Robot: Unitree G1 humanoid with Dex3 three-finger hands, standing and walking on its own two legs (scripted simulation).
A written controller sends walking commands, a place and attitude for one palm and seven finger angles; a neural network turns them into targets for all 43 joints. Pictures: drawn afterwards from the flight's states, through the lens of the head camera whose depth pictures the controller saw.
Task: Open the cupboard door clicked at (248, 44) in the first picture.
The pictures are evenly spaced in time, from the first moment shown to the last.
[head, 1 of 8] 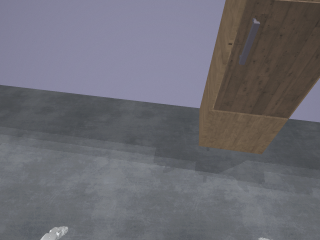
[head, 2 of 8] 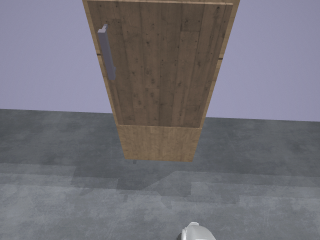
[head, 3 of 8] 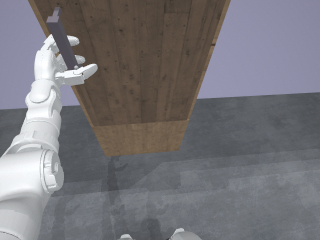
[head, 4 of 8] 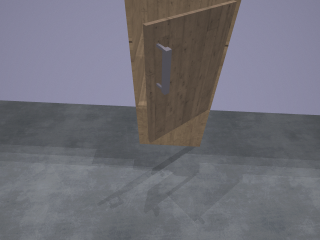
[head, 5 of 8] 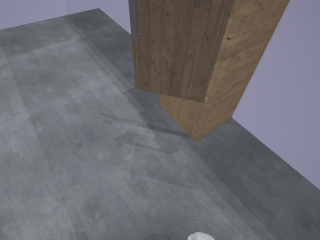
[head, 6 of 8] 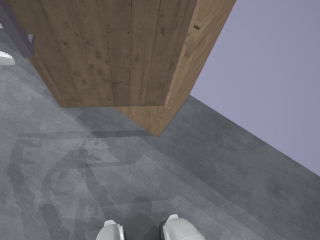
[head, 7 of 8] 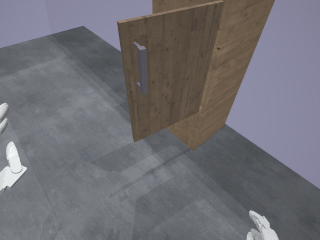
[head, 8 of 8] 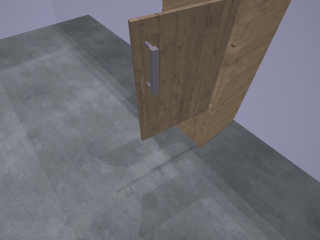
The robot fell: no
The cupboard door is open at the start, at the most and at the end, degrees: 0 81 81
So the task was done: yes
